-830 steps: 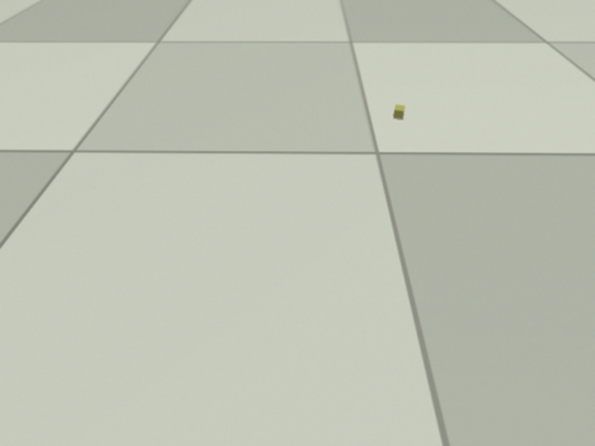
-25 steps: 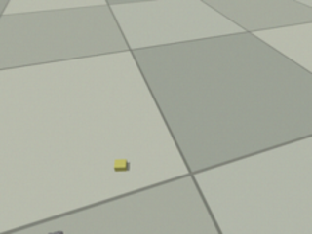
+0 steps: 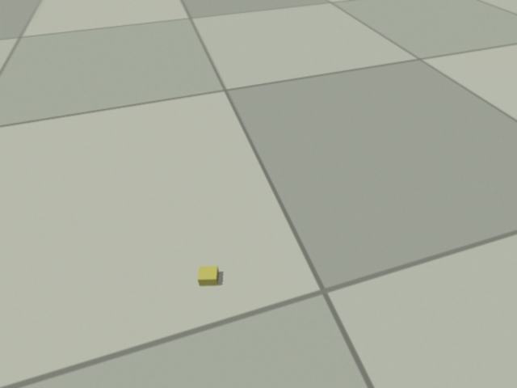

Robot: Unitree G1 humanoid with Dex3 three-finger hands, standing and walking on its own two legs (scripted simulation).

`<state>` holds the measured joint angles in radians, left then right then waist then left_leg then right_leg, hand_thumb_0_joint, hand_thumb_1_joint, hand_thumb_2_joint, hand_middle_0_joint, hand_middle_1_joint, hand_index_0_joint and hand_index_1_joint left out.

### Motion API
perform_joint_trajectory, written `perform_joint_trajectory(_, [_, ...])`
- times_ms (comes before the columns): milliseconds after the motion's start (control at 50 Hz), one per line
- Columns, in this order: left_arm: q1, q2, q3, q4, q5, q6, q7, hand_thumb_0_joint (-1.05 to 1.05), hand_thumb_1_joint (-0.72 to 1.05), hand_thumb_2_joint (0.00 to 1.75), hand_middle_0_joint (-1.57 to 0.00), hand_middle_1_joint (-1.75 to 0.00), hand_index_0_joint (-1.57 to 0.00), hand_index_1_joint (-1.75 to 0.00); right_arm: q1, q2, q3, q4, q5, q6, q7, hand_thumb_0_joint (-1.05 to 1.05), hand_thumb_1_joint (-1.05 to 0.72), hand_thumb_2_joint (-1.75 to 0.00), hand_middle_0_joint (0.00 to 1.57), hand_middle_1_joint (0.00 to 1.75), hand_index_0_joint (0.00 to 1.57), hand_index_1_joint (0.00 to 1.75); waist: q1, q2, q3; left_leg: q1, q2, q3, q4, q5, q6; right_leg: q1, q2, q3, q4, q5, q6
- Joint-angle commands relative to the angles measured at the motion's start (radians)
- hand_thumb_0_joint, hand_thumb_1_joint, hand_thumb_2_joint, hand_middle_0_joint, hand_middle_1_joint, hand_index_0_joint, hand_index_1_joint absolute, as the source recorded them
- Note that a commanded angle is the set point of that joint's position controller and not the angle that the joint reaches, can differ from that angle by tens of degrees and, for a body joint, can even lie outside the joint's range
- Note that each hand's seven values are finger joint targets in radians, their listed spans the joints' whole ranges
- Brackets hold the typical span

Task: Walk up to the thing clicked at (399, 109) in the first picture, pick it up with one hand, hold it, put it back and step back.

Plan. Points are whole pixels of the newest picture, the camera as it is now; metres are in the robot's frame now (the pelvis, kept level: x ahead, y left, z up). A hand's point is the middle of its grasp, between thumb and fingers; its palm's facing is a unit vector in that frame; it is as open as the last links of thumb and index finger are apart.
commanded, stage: stand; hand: left
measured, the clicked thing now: (208, 276) +0.75 +0.26 -0.76
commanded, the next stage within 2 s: walk up in 0.78 s
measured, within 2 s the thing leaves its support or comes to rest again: neither
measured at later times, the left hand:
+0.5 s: hand out of the picture +0.06 +0.24 -0.16, palm faces -0.04 -0.94 -0.35, open 7.4 cm
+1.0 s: hand out of the picture +0.06 +0.29 -0.15, palm faces +0.05 -0.93 -0.36, open 7.4 cm
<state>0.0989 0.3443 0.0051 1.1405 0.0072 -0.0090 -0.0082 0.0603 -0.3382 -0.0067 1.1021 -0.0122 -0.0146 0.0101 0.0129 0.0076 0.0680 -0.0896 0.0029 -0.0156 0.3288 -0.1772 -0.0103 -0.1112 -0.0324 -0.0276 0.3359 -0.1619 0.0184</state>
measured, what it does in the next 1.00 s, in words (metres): lifts its left foot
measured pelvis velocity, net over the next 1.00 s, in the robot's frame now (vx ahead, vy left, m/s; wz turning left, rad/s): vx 0.03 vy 0.02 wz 0.03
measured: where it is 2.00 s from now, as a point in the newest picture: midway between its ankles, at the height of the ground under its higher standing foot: (263, 383)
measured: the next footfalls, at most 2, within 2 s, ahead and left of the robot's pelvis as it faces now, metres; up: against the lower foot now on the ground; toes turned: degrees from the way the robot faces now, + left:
left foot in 1.06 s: +0.15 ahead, +0.17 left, +0.00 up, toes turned +4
right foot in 1.50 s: +0.34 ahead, -0.13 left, +0.00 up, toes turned -2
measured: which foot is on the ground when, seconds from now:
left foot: down 0.00-0.86, up 0.88-1.00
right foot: down 0.00-1.00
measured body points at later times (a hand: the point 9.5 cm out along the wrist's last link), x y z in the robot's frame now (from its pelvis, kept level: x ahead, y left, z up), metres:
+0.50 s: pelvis -0.01 -0.01 +0.00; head +0.00 -0.01 +0.45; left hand +0.06 +0.29 -0.13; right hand +0.04 -0.31 -0.14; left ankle +0.01 +0.13 -0.75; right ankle +0.02 -0.13 -0.75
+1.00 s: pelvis +0.03 +0.02 +0.00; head +0.04 +0.02 +0.44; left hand +0.06 +0.34 -0.13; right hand +0.10 -0.31 -0.12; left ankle +0.06 +0.14 -0.73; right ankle +0.02 -0.13 -0.75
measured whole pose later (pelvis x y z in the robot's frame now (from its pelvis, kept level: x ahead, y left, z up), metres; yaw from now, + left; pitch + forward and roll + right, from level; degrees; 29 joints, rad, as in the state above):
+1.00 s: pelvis +0.03 +0.02 +0.00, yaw +2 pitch -2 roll -2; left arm 0.23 0.38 0.07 1.02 0.04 -0.05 -0.04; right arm 0.21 -0.42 -0.07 1.05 -0.04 -0.01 0.06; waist 0.03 0.03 0.06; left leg -0.33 0.04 -0.02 0.70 -0.44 0.02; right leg -0.09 -0.03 -0.05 0.36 -0.22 0.00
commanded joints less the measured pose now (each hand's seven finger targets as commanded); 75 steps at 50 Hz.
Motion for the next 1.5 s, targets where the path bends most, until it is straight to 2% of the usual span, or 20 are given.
perform_joint_trajectory(0, [-0.062,0.217,0.037,-0.06,0.005,-0.029,0.012,0.0,0.9,0.9,-0.2,-0.3,-0.2,-0.3,-0.033,-0.221,-0.043,-0.049,0.004,-0.018,-0.01,0.0,-0.9,-0.9,0.2,0.3,0.2,0.3,-0.014,-0.009,-0.062,-0.022,0.119,-0.09,-0.081,0.03,0.026,0.001,-0.095,0.102,-0.08,0.02,-0.028])
perform_joint_trajectory(180, [-0.028,0.228,0.035,-0.053,0.007,-0.027,0.008,0.0,0.9,0.9,-0.2,-0.3,-0.2,-0.3,-0.014,-0.218,-0.041,-0.036,-0.003,-0.014,-0.005,0.0,-0.9,-0.9,0.2,0.3,0.2,0.3,-0.004,-0.006,-0.034,-0.074,0.109,-0.094,-0.091,-0.112,0.028,-0.049,-0.095,0.116,-0.096,-0.138,-0.032])
perform_joint_trajectory(400, [-0.025,0.235,0.032,-0.065,0.002,-0.03,0.009,0.0,0.9,0.9,-0.2,-0.3,-0.2,-0.3,0.035,-0.218,-0.035,-0.022,-0.002,-0.014,-0.003,0.0,-0.9,-0.9,0.2,0.3,0.2,0.3,-0.01,-0.021,-0.04,-0.079,0.106,-0.091,-0.07,-0.056,0.027,-0.051,-0.101,0.133,-0.102,-0.14,-0.036])
perform_joint_trajectory(500, [-0.02,0.234,0.03,-0.069,0.001,-0.035,0.009,0.0,0.9,0.9,-0.2,-0.3,-0.2,-0.3,0.039,-0.224,-0.033,-0.026,0.0,-0.017,-0.006,0.0,-0.9,-0.9,0.2,0.3,0.2,0.3,-0.014,-0.013,-0.096,-0.045,0.118,-0.087,-0.052,0.047,0.029,-0.003,-0.103,0.123,-0.073,0.026,-0.037])
perform_joint_trajectory(740, [-0.024,0.226,0.027,-0.068,0.0,-0.028,0.009,0.0,0.9,0.9,-0.2,-0.3,-0.2,-0.3,0.036,-0.232,-0.024,-0.023,0.004,-0.019,-0.012,0.0,-0.9,-0.9,0.2,0.3,0.2,0.3,-0.012,0.001,-0.083,-0.051,0.126,-0.088,-0.062,0.069,0.024,0.009,-0.098,0.111,-0.058,0.058,-0.037])
perform_joint_trajectory(760, [0.039,0.287,0.089,-0.103,0.013,-0.035,-0.009,0.0,0.9,0.9,-0.2,-0.3,-0.2,-0.3,0.105,-0.297,-0.078,-0.062,-0.01,-0.026,0.01,0.0,-0.9,-0.9,0.2,0.3,0.2,0.3,-0.008,-0.009,-0.168,-0.06,0.08,-0.087,0.008,-0.38,0.089,0.054,-0.036,0.083,0.005,-0.377,-0.076])
perform_joint_trajectory(780, [0.079,0.293,0.097,-0.1,0.024,-0.037,-0.015,0.0,0.9,0.9,-0.2,-0.3,-0.2,-0.3,0.118,-0.307,-0.084,-0.068,-0.018,-0.023,0.019,0.0,-0.9,-0.9,0.2,0.3,0.2,0.3,0.011,0.009,-0.106,-0.177,0.086,-0.112,0.027,-0.551,0.103,0.04,-0.058,0.13,0.016,-0.537,-0.097])
perform_joint_trajectory(820, [0.126,0.307,0.115,-0.109,0.03,-0.037,-0.021,0.0,0.9,0.9,-0.2,-0.3,-0.2,-0.3,0.034,-0.262,-0.078,-0.113,-0.027,-0.016,0.027,0.0,-0.9,-0.9,0.2,0.3,0.2,0.3,0.057,-0.061,0.032,-0.427,0.027,-0.04,0.151,-0.505,0.066,0.065,-0.143,0.271,-0.082,-0.661,-0.143])
perform_joint_trajectory(860, [0.166,0.356,0.14,-0.129,0.034,-0.049,-0.011,0.0,0.9,0.9,-0.2,-0.3,-0.2,-0.3,-0.013,-0.241,-0.089,-0.156,-0.034,-0.023,0.026,0.0,-0.9,-0.9,0.2,0.3,0.2,0.3,0.092,-0.152,0.106,-0.569,0.055,-0.025,0.451,-0.286,0.035,0.115,-0.352,0.47,-0.233,-0.51,-0.259])
perform_joint_trajectory(920, [0.156,0.316,0.138,-0.165,0.029,-0.059,-0.01,0.0,0.9,0.9,-0.2,-0.3,-0.2,-0.3,0.021,-0.241,-0.098,-0.175,-0.024,-0.04,0.035,0.0,-0.9,-0.9,0.2,0.3,0.2,0.3,0.061,-0.105,0.01,-0.532,0.083,-0.034,0.413,-0.299,0.037,0.231,-0.278,0.339,-0.169,-0.198,-0.251])
perform_joint_trajectory(1020, [-0.04,0.284,0.118,-0.269,0.026,-0.037,-0.034,0.0,0.9,0.9,-0.2,-0.3,-0.2,-0.3,0.33,-0.251,-0.142,-0.11,-0.027,-0.048,0.041,0.0,-0.9,-0.9,0.2,0.3,0.2,0.3,-0.125,-0.097,-0.031,0.102,0.018,0.081,0.133,-0.006,0.023,-0.3,-0.105,0.048,0.09,-0.352,-0.141])
perform_joint_trajectory(1040, [-0.006,0.225,0.101,-0.279,0.028,-0.031,-0.035,0.0,0.9,0.9,-0.2,-0.3,-0.2,-0.3,0.422,-0.287,-0.163,-0.083,-0.035,-0.05,0.029,0.0,-0.9,-0.9,0.2,0.3,0.2,0.3,-0.158,0.065,-0.064,0.246,0.019,0.022,0.11,-0.059,0.028,-0.432,-0.034,-0.019,0.307,-0.399,-0.115])
perform_joint_trajectory(1060, [0.044,0.163,0.08,-0.291,0.022,-0.03,-0.034,0.0,0.9,0.9,-0.2,-0.3,-0.2,-0.3,0.492,-0.377,-0.184,-0.083,-0.051,-0.051,0.018,0.0,-0.9,-0.9,0.2,0.3,0.2,0.3,-0.181,0.318,-0.063,0.261,0.221,-0.316,-0.047,-0.408,0.096,-0.602,0.098,-0.04,0.618,-0.495,-0.091])
perform_joint_trajectory(1080, [0.105,0.199,0.091,-0.278,0.019,-0.021,-0.028,0.0,0.9,0.9,-0.2,-0.3,-0.2,-0.3,0.358,-0.42,-0.181,-0.153,-0.05,-0.058,0.015,0.0,-0.9,-0.9,0.2,0.3,0.2,0.3,-0.114,0.238,-0.038,0.079,0.382,-0.657,-0.211,-0.731,0.188,-0.594,0.095,0.104,0.758,-0.436,-0.078])
perform_joint_trajectory(1100, [0.136,0.287,0.11,-0.26,0.014,-0.015,-0.025,0.0,0.9,0.9,-0.2,-0.3,-0.2,-0.3,0.236,-0.437,-0.178,-0.196,-0.027,-0.056,0.015,0.0,-0.9,-0.9,0.2,0.3,0.2,0.3,-0.065,0.154,0.033,-0.078,0.407,-0.647,-0.241,-0.797,0.227,-0.517,0.022,0.181,0.759,-0.367,-0.08])
perform_joint_trajectory(1140, [0.19,0.303,0.106,-0.228,0.001,-0.022,-0.029,0.0,0.9,0.9,-0.2,-0.3,-0.2,-0.3,0.171,-0.373,-0.15,-0.228,-0.018,-0.065,0.014,0.0,-0.9,-0.9,0.2,0.3,0.2,0.3,-0.018,0.097,0.054,-0.049,0.346,-0.475,-0.18,-0.584,0.229,-0.513,-0.018,0.178,0.753,-0.262,-0.067])
perform_joint_trajectory(1220, [0.217,0.285,0.109,-0.211,0.01,-0.022,-0.045,0.0,0.9,0.9,-0.2,-0.3,-0.2,-0.3,0.222,-0.319,-0.137,-0.243,-0.007,-0.085,0.011,0.0,-0.9,-0.9,0.2,0.3,0.2,0.3,-0.026,0.108,0.06,-0.078,0.26,-0.219,-0.158,-0.283,0.185,-0.444,-0.032,0.142,0.625,-0.125,-0.03])
perform_joint_trajectory(1360, [0.092,0.248,0.103,-0.3,0.017,-0.034,-0.073,0.0,0.9,0.9,-0.2,-0.3,-0.2,-0.3,0.258,-0.338,-0.135,-0.285,-0.003,-0.084,0.019,0.0,-0.9,-0.9,0.2,0.3,0.2,0.3,-0.056,0.123,0.075,-0.088,0.23,-0.075,-0.114,-0.163,0.205,-0.342,-0.05,0.024,0.315,-0.024,-0.026])
perform_joint_trajectory(1420, [0.092,0.232,0.108,-0.308,0.017,-0.045,-0.069,0.0,0.9,0.9,-0.2,-0.3,-0.2,-0.3,0.282,-0.33,-0.133,-0.299,-0.004,-0.074,0.018,0.0,-0.9,-0.9,0.2,0.3,0.2,0.3,-0.054,0.119,0.02,-0.035,0.222,-0.043,0.008,0.107,0.19,-0.263,-0.005,-0.035,0.249,-0.044,-0.047])
perform_joint_trajectory(1480, [0.268,0.263,0.13,-0.269,0.018,-0.062,-0.048,0.0,0.9,0.9,-0.2,-0.3,-0.2,-0.3,0.289,-0.281,-0.111,-0.327,0.007,-0.064,0.012,0.0,-0.9,-0.9,0.2,0.3,0.2,0.3,0.047,-0.019,-0.093,-0.104,0.156,0.033,0.353,0.316,0.133,0.044,0.037,-0.045,0.142,-0.032,-0.083])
